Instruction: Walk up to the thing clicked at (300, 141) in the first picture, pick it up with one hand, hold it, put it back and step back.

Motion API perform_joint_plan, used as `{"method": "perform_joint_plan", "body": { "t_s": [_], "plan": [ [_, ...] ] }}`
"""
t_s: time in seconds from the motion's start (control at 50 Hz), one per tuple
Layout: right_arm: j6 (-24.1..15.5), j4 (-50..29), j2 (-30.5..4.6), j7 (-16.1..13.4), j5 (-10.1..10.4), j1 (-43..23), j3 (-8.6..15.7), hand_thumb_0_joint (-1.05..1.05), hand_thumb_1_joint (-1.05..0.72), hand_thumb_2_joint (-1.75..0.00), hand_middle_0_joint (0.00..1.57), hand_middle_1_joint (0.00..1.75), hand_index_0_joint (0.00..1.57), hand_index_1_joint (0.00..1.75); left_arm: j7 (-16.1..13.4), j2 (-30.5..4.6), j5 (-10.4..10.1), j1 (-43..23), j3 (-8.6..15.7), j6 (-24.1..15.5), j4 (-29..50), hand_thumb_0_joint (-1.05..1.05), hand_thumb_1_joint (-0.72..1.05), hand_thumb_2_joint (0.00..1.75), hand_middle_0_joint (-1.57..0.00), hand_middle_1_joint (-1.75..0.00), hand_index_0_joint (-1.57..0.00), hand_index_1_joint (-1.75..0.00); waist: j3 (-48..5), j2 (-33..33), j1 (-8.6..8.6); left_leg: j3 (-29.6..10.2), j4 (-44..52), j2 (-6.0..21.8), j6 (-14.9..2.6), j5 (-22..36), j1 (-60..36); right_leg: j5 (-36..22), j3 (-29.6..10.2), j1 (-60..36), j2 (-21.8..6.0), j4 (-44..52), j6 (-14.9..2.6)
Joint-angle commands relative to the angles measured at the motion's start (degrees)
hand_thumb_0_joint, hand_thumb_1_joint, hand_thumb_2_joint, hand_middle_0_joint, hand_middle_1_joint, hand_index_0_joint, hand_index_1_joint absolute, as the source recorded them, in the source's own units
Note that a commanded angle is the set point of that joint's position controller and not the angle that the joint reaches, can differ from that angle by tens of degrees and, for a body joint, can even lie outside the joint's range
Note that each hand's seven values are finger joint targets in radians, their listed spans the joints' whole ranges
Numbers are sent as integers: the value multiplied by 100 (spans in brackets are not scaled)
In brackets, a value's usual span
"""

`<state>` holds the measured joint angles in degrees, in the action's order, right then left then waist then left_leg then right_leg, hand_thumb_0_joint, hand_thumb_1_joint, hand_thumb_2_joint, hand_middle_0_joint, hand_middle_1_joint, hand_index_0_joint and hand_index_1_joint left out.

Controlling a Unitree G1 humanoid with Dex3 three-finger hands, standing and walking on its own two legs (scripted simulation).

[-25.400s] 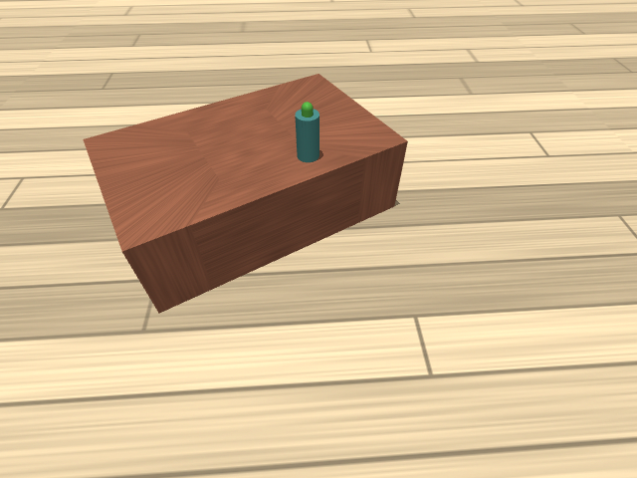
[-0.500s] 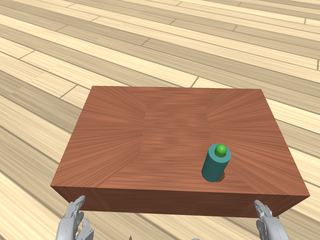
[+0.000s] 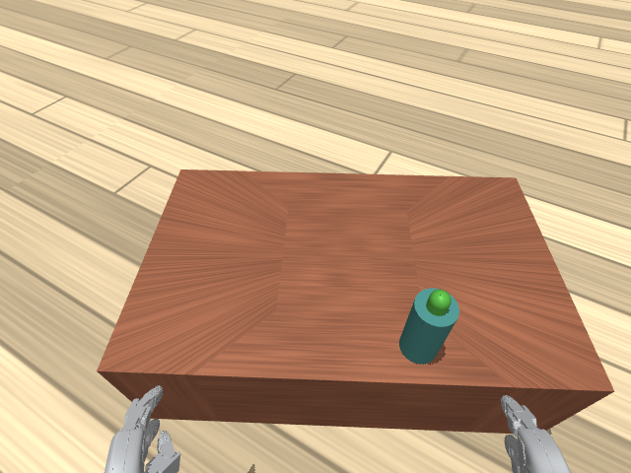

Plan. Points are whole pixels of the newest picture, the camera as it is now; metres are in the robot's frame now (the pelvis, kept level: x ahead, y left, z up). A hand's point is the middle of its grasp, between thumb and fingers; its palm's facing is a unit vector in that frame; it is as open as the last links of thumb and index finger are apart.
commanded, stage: home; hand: right
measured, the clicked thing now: (429, 322) +0.46 -0.21 -0.24
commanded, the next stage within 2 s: stand in 1.48 s
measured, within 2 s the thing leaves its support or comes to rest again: neither
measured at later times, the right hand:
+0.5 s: hand out of the picture +0.15 -0.18 -0.04, palm faces +0.05 +0.98 -0.21, open 17.6 cm
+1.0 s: hand out of the picture +0.12 -0.24 -0.10, palm faces -0.01 +0.94 -0.33, open 17.6 cm
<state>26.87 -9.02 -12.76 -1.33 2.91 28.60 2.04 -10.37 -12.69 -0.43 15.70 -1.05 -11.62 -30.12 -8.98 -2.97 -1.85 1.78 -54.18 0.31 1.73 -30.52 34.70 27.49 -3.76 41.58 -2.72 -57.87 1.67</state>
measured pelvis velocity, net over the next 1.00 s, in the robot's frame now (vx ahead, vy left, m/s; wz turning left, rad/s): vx -0.02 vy -0.01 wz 0.00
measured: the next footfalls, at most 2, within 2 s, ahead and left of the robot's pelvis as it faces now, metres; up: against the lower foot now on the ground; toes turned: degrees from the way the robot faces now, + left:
none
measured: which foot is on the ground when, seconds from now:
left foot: down 0.00-1.00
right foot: down 0.00-1.00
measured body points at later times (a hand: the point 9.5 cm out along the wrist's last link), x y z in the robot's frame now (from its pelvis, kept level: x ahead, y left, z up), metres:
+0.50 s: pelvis -0.01 +0.00 +0.00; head +0.01 +0.00 +0.45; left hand +0.15 +0.25 -0.06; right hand +0.14 -0.23 -0.03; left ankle -0.04 +0.14 -0.68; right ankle +0.01 -0.13 -0.68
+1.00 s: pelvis -0.02 -0.01 +0.02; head +0.00 -0.02 +0.47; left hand +0.11 +0.27 -0.08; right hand +0.12 -0.29 -0.07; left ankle -0.04 +0.14 -0.68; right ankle +0.01 -0.13 -0.68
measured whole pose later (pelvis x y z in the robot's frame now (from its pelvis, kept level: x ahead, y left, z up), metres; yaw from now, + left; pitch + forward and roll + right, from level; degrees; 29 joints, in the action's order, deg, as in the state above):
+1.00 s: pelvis -0.02 -0.01 +0.02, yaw +0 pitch +2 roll +1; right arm 3.5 31.2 -18.6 -1.0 -2.7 14.6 1.8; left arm -0.3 -17.2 3.7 10.3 1.3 -2.4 -45.6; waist 0.2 1.7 0.2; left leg -0.4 -47.7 2.6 2.5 -26.4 23.4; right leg 22.3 -1.1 28.4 -0.6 -48.6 0.3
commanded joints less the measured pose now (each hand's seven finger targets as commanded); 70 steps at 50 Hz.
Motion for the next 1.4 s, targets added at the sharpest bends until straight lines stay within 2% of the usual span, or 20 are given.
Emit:
{"method": "perform_joint_plan", "body": {
  "t_s": [0.0, 0.1, 0.2, 0.46, 0.48, 0.5, 0.58, 0.64, 0.74, 0.76, 0.78, 0.8, 0.82, 0.84, 0.9, 0.98, 1.02, 1.16, 1.34, 1.38],
  "plan": [
    [-315, -1106, -592, -15, -19, -81, 328, 0, 57, -4, 5, 5, 5, 5, -51, -677, 3, -381, 286, -324, 923, 0, 90, 90, -20, -30, -20, -30, -643, 138, -48, 200, 827, -167, -65, 2001, -27, -1777, 215, -1025, 201, 680, -245],
    [-303, -1163, -621, -9, -51, -12, 353, 0, 57, -4, 5, 5, 5, 5, -15, -706, 13, -291, 318, -285, 907, 0, 90, 90, -20, -30, -20, -30, -868, 14, -24, 208, 692, -181, -76, 2366, -79, -2285, 183, -1226, 173, 623, -232],
    [-285, -992, -629, -10, -51, -55, 361, 0, 57, -4, 5, 5, 5, 5, -1, -708, 2, -356, 300, -284, 931, 0, 90, 90, -20, -30, -20, -30, -509, 67, -60, 185, 823, -166, -69, 2025, 35, -1815, 231, -1001, 190, 712, -236],
    [-293, -1057, -621, -29, -37, -89, 359, 0, 59, -3, 5, 4, 5, 4, -30, -690, 8, -449, 272, -351, 986, 0, 90, 90, -20, -30, -20, -30, -359, 6, -8, 227, 911, -191, -125, 1160, 198, -1038, 213, -845, 186, 860, -222],
    [-303, -1191, -653, -33, -55, -144, 351, 0, 57, -4, 5, 5, 5, 5, -31, -688, 7, -453, 277, -354, 1021, 0, 90, 90, -20, -30, -20, -30, -535, 22, -41, 185, 922, -184, -124, 1177, 181, -1029, 225, -884, 191, 815, -233],
    [-281, -938, -565, -20, -38, -9, 324, 0, 57, -4, 5, 5, 5, 5, -37, -692, 1, -428, 266, -364, 970, 0, 90, 90, -20, -30, -20, -30, -364, 87, -67, 221, 919, -201, -117, 1099, 252, -965, 220, -839, 185, 865, -235],
    [-323, -1253, -626, -21, -37, -190, 312, 0, 58, -4, 5, 5, 5, 5, -57, -708, 2, -438, 276, -384, 1016, 0, 90, 90, -20, -30, -20, -30, -547, 25, -53, 218, 886, -203, -139, 1081, 220, -972, 190, -907, 175, 859, -226],
    [-303, -1041, -610, -27, -8, -64, 314, 0, 58, -3, 5, 5, 5, 5, -76, -697, 8, -433, 260, -394, 953, 0, 90, 90, -20, -30, -20, -30, -316, 21, -50, 237, 919, -206, -135, 938, 307, -830, 203, -797, 178, 874, -222],
    [-280, -1075, -618, -26, -15, -48, 311, 0, 60, -2, 5, 4, 5, 4, -82, -700, 5, -432, 264, -407, 980, 0, 90, 90, -20, -30, -20, -30, -412, 68, -36, 233, 927, -204, -132, 968, 252, -862, 205, -796, 180, 866, -226],
    [-1628, 935, -1305, -164, -785, -1328, 375, 0, 60, -2, 4, 4, 4, 4, 259, -1599, 700, -1030, 528, 219, -435, 0, 90, 90, -20, -31, -20, -31, 598, 743, 357, -343, 1273, 148, -519, 814, -983, -1631, -58, -846, 89, 1109, -524],
    [-2109, 2024, -1354, -127, -613, -1250, 450, 0, 54, -5, 5, 5, 5, 5, 478, -1452, 705, -837, 535, 438, -401, 0, 90, 90, -20, -31, -20, -30, 201, 1024, 237, -743, 1560, 402, -627, 1099, -1219, -1628, 125, -1186, 148, 938, -505],
    [-2358, 2241, -1419, -84, -609, -1260, 447, 0, 59, -3, 5, 4, 5, 4, 573, -1307, 659, -696, 528, 496, -384, 0, 90, 90, -20, -31, -20, -31, 138, 1138, 164, -1087, 1554, 556, -676, 1364, -1341, -1654, 87, -1155, 90, 978, -482],
    [-2491, 2313, -1523, -61, -726, -1277, 402, 0, 58, -3, 5, 5, 5, 5, 661, -1249, 658, -701, 550, 568, -398, 0, 90, 90, -20, -31, -20, -31, 242, 891, 169, -1105, 1634, 576, -660, 1511, -1102, -1516, 122, -1202, 111, 971, -459],
    [-2567, 2503, -1579, -47, -783, -1265, 358, 0, 61, 0, 4, 3, 4, 3, 744, -1305, 581, -689, 584, 597, -520, 0, 90, 90, -20, -31, -20, -31, 273, 815, 171, -995, 1559, 569, -604, 1779, -1066, -1606, 139, -1512, 137, 1117, -508],
    [-2661, 3240, -1445, 12, -597, -1453, 316, 0, 56, -5, 5, 5, 5, 5, 965, -1442, 360, -692, 594, 710, -876, 0, 90, 90, -20, -31, -20, -30, 261, 556, 199, -662, 1537, 477, -428, 1830, -1208, -1739, -21, -1950, 84, 1612, -540],
    [-2756, 3888, -1261, -34, -523, -1548, 258, 0, 55, -5, 5, 5, 5, 5, 1036, -1468, 379, -824, 596, 794, -1232, 0, 90, 90, -20, -31, -20, -31, 368, -154, 305, -409, 1499, 282, -301, 1239, -1362, -1385, -545, -2026, -188, 2323, -584],
    [-2825, 4201, -1201, -35, -547, -1502, 240, 0, 54, -6, 5, 5, 5, 5, 1026, -1525, 370, -868, 601, 821, -1364, 0, 90, 90, -20, -31, -20, -31, 366, -448, 328, -323, 1490, 233, -240, 1259, -1558, -1463, -749, -2189, -366, 2635, -645],
    [-2938, 5212, -1444, -85, -512, -1448, 248, 0, 53, -6, 5, 5, 5, 5, 959, -1635, 252, -816, 620, 904, -1911, 0, 90, 90, -20, -31, -20, -31, 397, -24, 290, -387, 2135, 434, -260, 2458, -2225, -2685, -439, -2749, -303, 2785, -543],
    [-2893, 6141, -1513, -104, -475, -1623, 147, 0, 52, -6, 5, 6, 5, 6, 966, -1657, 206, -887, 562, 1056, -2631, 0, 90, 90, -20, -31, -20, -30, 978, 260, 198, -450, 3097, 547, -191, 2077, -2295, -1769, -303, -3139, -215, 3546, -405],
    [-2905, 6315, -1518, -102, -470, -1545, 115, 0, 53, -6, 5, 5, 5, 5, 974, -1666, 191, -971, 553, 1059, -2725, 0, 90, 90, -20, -30, -20, -30, 995, 402, 214, -467, 3242, 585, -191, 2083, -2294, -1804, -313, -3289, -242, 3589, -419]
  ]
}}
